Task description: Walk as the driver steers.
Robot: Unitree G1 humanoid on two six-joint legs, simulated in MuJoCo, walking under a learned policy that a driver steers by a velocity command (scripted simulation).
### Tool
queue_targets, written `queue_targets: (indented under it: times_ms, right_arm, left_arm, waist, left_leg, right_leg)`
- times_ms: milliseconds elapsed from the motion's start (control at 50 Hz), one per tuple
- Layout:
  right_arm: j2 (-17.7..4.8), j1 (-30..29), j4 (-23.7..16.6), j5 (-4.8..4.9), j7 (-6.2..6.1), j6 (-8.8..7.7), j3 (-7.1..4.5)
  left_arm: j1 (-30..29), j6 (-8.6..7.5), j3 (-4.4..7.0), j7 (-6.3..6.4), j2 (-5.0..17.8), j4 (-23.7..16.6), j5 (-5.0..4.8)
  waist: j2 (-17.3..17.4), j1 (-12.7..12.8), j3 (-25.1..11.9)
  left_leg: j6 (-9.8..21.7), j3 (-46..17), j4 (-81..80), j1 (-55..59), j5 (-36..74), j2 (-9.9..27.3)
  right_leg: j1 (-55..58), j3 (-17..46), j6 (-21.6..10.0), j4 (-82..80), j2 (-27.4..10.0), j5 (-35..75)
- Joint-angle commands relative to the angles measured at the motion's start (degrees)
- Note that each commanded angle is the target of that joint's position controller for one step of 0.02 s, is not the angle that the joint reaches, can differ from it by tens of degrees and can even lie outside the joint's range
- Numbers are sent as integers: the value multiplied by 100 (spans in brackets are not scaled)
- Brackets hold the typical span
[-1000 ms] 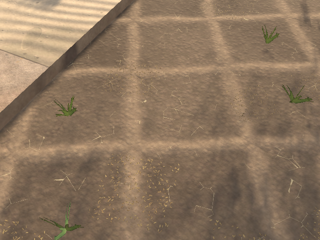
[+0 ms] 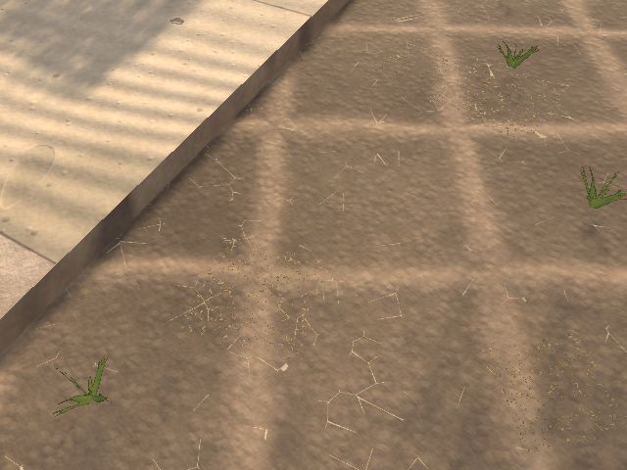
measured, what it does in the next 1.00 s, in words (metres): walks ahead: left foot, then right foot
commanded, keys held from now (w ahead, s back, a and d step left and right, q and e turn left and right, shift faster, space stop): w+shift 1.00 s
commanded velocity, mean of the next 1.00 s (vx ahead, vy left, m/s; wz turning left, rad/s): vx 1.00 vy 0.00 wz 0.00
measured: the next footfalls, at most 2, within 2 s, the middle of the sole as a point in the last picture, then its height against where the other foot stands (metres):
left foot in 0.16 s outside the picture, level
right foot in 0.62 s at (382, 333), level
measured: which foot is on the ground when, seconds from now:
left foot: up 0.00-0.14, down 0.16-0.64, up 0.66-1.00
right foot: down 0.00-0.14, up 0.16-0.60, down 0.62-1.00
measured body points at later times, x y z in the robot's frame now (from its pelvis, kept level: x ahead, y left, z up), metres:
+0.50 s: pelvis +0.49 +0.02 +0.00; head +0.51 +0.01 +0.45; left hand +0.72 +0.23 -0.08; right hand +0.37 -0.22 -0.14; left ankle +0.34 +0.08 -0.73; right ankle +0.72 -0.13 -0.67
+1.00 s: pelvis +0.98 -0.02 -0.01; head +1.02 -0.01 +0.44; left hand +0.87 +0.23 -0.14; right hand +1.24 -0.22 -0.09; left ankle +1.23 +0.11 -0.69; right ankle +0.79 -0.08 -0.73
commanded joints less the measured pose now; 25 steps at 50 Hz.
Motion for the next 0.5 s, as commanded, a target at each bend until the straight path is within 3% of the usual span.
queue_targets:
  times_ms: [20,80,100,120,140,160,180,200,220,240,260,300,340,380,440,500]
  right_arm:
    - [-119,-784,-465,91,44,-55,86]
    - [-386,-772,-505,77,-46,-71,19]
    - [-525,-404,-434,77,-95,-67,-34]
    - [-730,414,-228,85,-166,-64,-124]
    - [-929,1568,138,82,-258,-53,-236]
    - [-1250,2598,405,-24,-366,-22,-378]
    - [-1789,2774,429,-247,-402,-25,-539]
    - [-1417,2633,452,-70,-251,-11,-527]
    - [-1147,2034,498,-32,-217,-65,-475]
    - [-762,1775,538,-24,-186,-123,-396]
    - [-529,1644,602,-54,-195,-166,-332]
    - [-257,1697,797,13,-249,-240,-209]
    - [-401,1860,912,139,-256,-336,-215]
    - [-535,2028,915,154,-218,-387,-219]
    - [-590,2214,911,230,-191,-461,-209]
    - [-872,2664,1051,268,-237,-483,-220]
  left_arm:
    - [-151,-185,32,58,686,-368,-66]
    - [41,-121,40,141,1016,-305,27]
    - [12,-57,69,198,1164,-285,107]
    - [-65,29,108,263,1297,-262,190]
    - [-281,122,148,304,1398,-292,239]
    - [-469,140,138,298,1254,-386,257]
    - [204,94,-77,116,154,-630,11]
    - [-47,-30,5,113,617,-696,-142]
    - [-899,-60,38,155,765,-981,-144]
    - [-1242,-68,14,139,727,-1068,-75]
    - [-1369,-18,-8,97,586,-1081,7]
    - [-1228,175,-73,-45,290,-1132,200]
    - [-1621,276,-113,-138,226,-1332,270]
    - [-2438,287,-147,-176,343,-1677,273]
    - [-3305,212,-243,-244,353,-1997,181]
    - [-3763,195,-255,-238,458,-2120,97]
  waist:
    - [-216,-154,1033]
    - [-515,-261,543]
    - [-732,-500,199]
    - [-891,-915,-267]
    - [-912,-1452,-816]
    - [-802,-1858,-1306]
    - [1001,-1100,-1958]
    - [813,-1183,-2324]
    - [450,-963,-1083]
    - [-158,-820,-566]
    - [-387,-584,-206]
    - [-167,-157,75]
    - [-47,-75,456]
    - [-55,-199,779]
    - [-100,-383,979]
    - [-10,-596,949]
  left_leg:
    - [108,518,-1209,1337,806,-407]
    - [307,754,-1736,1629,220,-958]
    - [377,719,-1760,1993,-250,-1160]
    - [474,584,-1776,2776,-646,-1288]
    - [571,511,-2000,3885,-882,-1293]
    - [725,-67,-1738,5329,-1755,-693]
    - [1477,-3038,-1885,7247,-3174,1200]
    - [1599,-4956,-3089,7349,-3944,1364]
    - [1339,-3942,-3384,6422,-3531,1097]
    - [1209,-3245,-3535,5519,-2876,941]
    - [1020,-2676,-3665,4770,-2490,680]
    - [785,-1992,-3977,3796,-2387,324]
    - [759,-1566,-4311,3430,-2104,179]
    - [736,-1038,-4614,3200,-1290,-65]
    - [585,-446,-4875,2839,32,-333]
    - [439,-261,-5135,3929,1525,-110]
  right_leg:
    - [-1455,491,-384,-1295,-1381,3314]
    - [132,275,-220,-412,-1590,6430]
    - [484,264,-177,279,-1703,7369]
    - [567,270,-164,1339,-1807,7806]
    - [332,180,-183,2778,-1787,7526]
    - [-814,169,-237,4514,-1574,6059]
    - [-3443,254,-45,7139,-583,704]
    - [-4349,1034,-196,7853,-269,-641]
    - [-4857,1030,-292,7591,-721,28]
    - [-4724,993,-308,7219,-913,310]
    - [-4486,1033,-295,6911,-1085,366]
    - [-4078,1020,-136,6438,-1300,353]
    - [-4434,827,38,6046,-1500,488]
    - [-4709,477,143,5199,-1566,1146]
    - [-3843,49,142,3273,-1398,2469]
    - [-3511,-241,-61,2315,-1064,3059]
